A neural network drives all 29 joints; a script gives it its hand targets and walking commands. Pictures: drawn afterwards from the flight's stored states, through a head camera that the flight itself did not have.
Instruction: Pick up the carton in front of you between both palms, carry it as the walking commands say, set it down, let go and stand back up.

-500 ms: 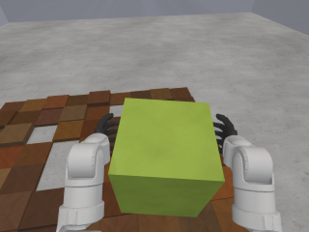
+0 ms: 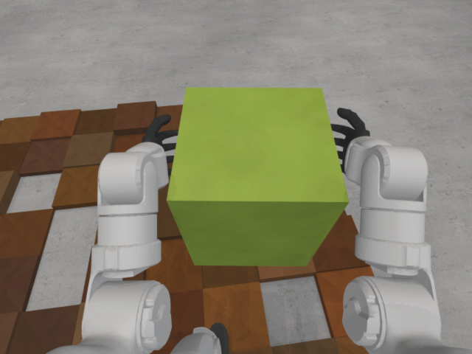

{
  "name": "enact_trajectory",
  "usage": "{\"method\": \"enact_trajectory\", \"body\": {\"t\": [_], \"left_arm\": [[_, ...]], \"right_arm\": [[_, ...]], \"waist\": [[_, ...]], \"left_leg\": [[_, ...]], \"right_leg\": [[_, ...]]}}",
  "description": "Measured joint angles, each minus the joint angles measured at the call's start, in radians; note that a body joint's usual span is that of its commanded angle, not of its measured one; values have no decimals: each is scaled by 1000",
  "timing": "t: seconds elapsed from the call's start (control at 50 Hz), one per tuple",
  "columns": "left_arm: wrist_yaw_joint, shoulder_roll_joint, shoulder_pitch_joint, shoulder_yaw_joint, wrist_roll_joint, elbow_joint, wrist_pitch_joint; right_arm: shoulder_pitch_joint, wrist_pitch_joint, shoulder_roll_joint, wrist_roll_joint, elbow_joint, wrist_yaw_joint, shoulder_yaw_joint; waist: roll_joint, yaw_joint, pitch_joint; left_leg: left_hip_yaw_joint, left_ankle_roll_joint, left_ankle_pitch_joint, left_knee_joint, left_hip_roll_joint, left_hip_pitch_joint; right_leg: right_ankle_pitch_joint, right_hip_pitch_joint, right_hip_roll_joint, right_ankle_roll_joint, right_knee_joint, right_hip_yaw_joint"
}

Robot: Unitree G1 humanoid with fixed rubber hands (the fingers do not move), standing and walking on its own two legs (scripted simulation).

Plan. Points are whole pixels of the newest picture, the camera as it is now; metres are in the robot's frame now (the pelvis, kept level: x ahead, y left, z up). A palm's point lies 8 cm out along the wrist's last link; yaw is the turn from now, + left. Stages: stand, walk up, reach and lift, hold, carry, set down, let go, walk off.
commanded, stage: carry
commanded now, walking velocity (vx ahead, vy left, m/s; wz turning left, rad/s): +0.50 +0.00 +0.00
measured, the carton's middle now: (251, 185) +0.39 +0.00 +0.06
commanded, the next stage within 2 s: none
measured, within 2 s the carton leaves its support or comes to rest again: neither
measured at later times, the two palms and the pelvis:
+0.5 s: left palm (200, 28) +0.69 +0.10 +0.17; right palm (349, 31) +0.69 -0.20 +0.17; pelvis +0.32 -0.03 -0.01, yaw -1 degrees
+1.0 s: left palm (208, 6) +0.99 +0.12 +0.09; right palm (314, 11) +0.96 -0.18 +0.09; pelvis +0.60 +0.00 +0.00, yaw -1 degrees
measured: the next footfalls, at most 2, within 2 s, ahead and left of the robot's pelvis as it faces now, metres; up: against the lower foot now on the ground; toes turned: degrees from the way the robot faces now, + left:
right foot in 0.36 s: +0.33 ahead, -0.14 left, -0.02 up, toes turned -4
left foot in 0.70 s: +0.66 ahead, +0.08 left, +0.00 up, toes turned +4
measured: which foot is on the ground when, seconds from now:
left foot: down 0.00-0.42, up 0.44-0.68, down 0.70-1.00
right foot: down 0.00-0.00, up 0.02-0.34, down 0.36-0.74, up 0.76-0.96, down 0.98-1.00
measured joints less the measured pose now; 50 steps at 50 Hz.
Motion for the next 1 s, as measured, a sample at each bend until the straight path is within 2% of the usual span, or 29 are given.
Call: {"method": "enact_trajectory", "body": {"t": [0.02,0.06,0.08,0.12,0.16,0.22,0.28,0.36,0.38,0.4,0.42,0.44,0.48,0.5,0.54,0.58,0.62,0.7,0.74,0.76,0.8,0.84,0.86,0.9,0.94,0.96,1.0], "left_arm": [[0,7,3,10,-4,-32,3],[0,13,10,34,-15,-99,16],[0,7,12,43,-16,-132,25],[0,-17,12,59,-8,-206,42],[0,-41,7,65,1,-277,53],[-2,-62,4,56,13,-339,57],[-7,-62,14,43,26,-337,62],[-13,-36,27,37,38,-256,84],[-15,-32,28,35,42,-219,84],[-17,-26,21,32,46,-173,87],[-19,-19,1,25,51,-115,93],[-21,-14,-26,16,58,-55,94],[-23,-19,-48,-2,71,51,66],[-23,-22,-46,-11,74,97,61],[-24,-22,-11,-20,66,141,64],[-24,-21,46,-32,49,141,62],[-22,-20,86,-44,37,129,55],[-8,-19,124,-68,17,97,19],[-6,-2,129,-66,4,77,-3],[-6,9,128,-55,-4,62,-12],[-4,23,121,-32,-19,28,-25],[-3,15,106,-11,-18,-7,-37],[-3,4,105,-2,-15,-32,-40],[-3,-24,115,9,-7,-96,-44],[-3,-52,132,11,1,-163,-49],[-4,-65,138,9,7,-188,-53],[-4,-91,149,-8,23,-210,-70]], "right_arm": [[-3,-10,13,-5,-18,0,6],[-5,-16,36,-13,-61,-3,15],[6,-12,45,-12,-98,-6,16],[37,0,61,-5,-192,-10,11],[60,8,74,5,-282,-12,-2],[75,12,85,18,-362,-13,-26],[75,19,85,17,-352,-8,-32],[59,30,64,-2,-231,-2,0],[53,34,52,-6,-189,-2,12],[48,40,38,-5,-144,0,18],[40,50,21,-4,-102,2,20],[26,58,-1,1,-59,6,21],[1,51,-43,10,36,16,19],[4,53,-51,10,74,19,13],[16,62,-44,-1,130,20,13],[45,65,-28,-18,148,21,22],[76,61,-15,-25,138,21,29],[121,31,-1,-26,89,21,32],[131,-7,22,-35,73,20,32],[121,-26,33,-42,73,20,38],[108,-51,49,-47,54,11,51],[133,-68,59,-37,-12,0,55],[154,-73,62,-28,-54,-6,55],[195,-79,70,-9,-142,-15,52],[226,-83,79,7,-219,-19,41],[236,-84,81,14,-249,-19,33],[249,-82,72,30,-287,-16,13]], "waist": [[-21,-11,17],[-10,-42,56],[-2,-54,73],[11,-68,102],[18,-76,121],[16,-82,116],[-1,-78,75],[-18,-73,-22],[-2,-69,-49],[12,-67,-77],[8,-62,-108],[4,-48,-143],[58,-12,-159],[59,2,-162],[51,23,-165],[60,37,-159],[61,46,-144],[45,50,-109],[-28,32,-80],[-41,21,-59],[-14,-8,-24],[-6,-36,18],[-1,-46,36],[13,-62,66],[25,-71,82],[30,-69,84],[51,-53,79]], "left_leg": [[14,15,-28,14,-11,10],[7,44,-72,17,-11,37],[-1,47,-79,1,-9,58],[-14,31,-69,-47,-4,105],[-23,23,-74,-92,1,154],[-33,20,-84,-125,8,211],[-31,4,-100,-117,6,273],[-26,-22,-256,-35,-8,369],[-31,-26,-296,8,3,382],[-39,-28,-297,70,16,380],[-45,-26,-265,152,20,363],[-56,-24,-314,269,23,323],[-123,-29,-482,530,34,202],[-135,-31,-515,632,22,136],[-131,-39,-489,722,10,16],[-118,-53,-396,649,28,-65],[-103,-60,-278,497,49,-110],[-75,-37,-66,127,50,-75],[-35,-10,-217,85,-9,-9],[-26,6,-304,57,-27,23],[-44,31,-464,-7,-32,73],[-53,21,-464,-38,-39,97],[-56,26,-460,-54,-40,115],[-64,31,-467,-89,-37,161],[-72,31,-485,-119,-26,210],[-75,27,-499,-124,-18,233],[-86,13,-547,-82,5,265]], "right_leg": [[28,-53,-22,13,151,31],[27,-202,11,27,492,114],[32,-269,29,23,609,140],[51,-379,41,13,686,162],[62,-462,32,15,626,169],[94,-536,18,28,424,172],[311,-541,6,35,213,164],[583,-449,-3,27,-58,145],[532,-399,1,21,-76,127],[543,-326,1,14,-107,104],[617,-243,-2,5,-163,91],[541,-181,0,4,-207,89],[360,-179,51,4,-138,77],[309,-177,56,2,-106,79],[294,-153,51,-24,-84,85],[233,-111,54,-26,-79,90],[193,-58,54,-22,-99,92],[112,45,44,-7,-114,95],[57,32,-24,10,-14,108],[89,-32,-35,22,133,132],[25,-199,8,47,485,170],[-41,-345,30,49,701,175],[-56,-405,32,46,738,172],[-113,-486,30,46,675,157],[-157,-507,30,48,456,133],[-130,-500,33,47,339,114],[73,-443,48,30,191,68]]}}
